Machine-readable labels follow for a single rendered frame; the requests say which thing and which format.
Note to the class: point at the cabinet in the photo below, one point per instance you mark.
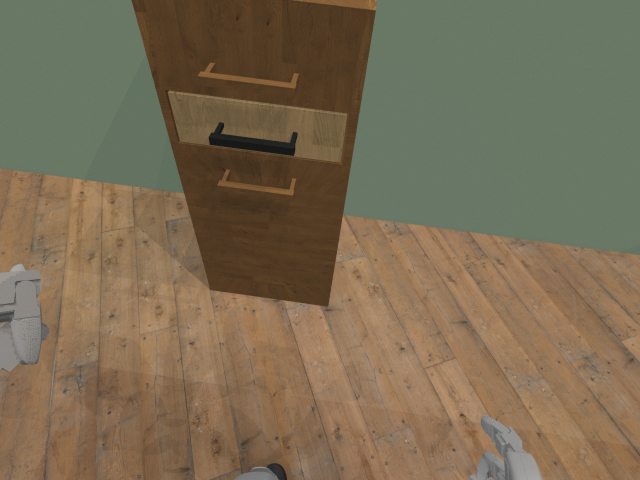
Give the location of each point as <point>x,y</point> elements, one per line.
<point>250,245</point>

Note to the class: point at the left robot hand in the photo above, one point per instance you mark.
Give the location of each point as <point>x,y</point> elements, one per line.
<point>23,331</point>

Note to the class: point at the drawer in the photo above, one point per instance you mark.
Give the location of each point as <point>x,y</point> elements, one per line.
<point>320,133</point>

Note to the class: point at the right robot hand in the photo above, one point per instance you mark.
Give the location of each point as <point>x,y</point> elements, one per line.
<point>517,464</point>

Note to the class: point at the handle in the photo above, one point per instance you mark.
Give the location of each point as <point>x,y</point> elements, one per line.
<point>254,144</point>
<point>255,190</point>
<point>247,84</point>

